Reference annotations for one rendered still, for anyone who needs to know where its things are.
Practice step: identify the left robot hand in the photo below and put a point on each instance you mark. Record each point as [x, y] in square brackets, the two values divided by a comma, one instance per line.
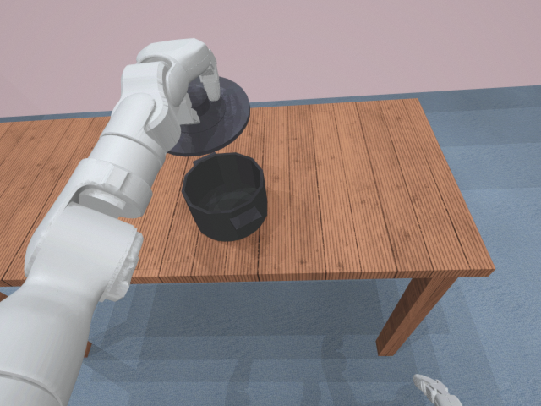
[198, 61]

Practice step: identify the table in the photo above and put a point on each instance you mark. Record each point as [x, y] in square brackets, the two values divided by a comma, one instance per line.
[355, 190]

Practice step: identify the knob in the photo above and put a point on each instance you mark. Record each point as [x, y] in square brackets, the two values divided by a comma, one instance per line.
[199, 100]

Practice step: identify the right robot hand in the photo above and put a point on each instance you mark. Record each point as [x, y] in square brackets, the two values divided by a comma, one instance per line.
[435, 391]

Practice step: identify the robot left upper arm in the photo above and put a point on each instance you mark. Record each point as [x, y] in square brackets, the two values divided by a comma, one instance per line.
[87, 257]

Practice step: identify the lid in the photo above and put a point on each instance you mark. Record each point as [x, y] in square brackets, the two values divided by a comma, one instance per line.
[225, 120]

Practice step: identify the left robot forearm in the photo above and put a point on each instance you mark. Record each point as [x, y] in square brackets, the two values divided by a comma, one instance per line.
[117, 176]

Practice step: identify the pot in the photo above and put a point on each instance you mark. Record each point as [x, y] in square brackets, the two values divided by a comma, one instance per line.
[226, 195]

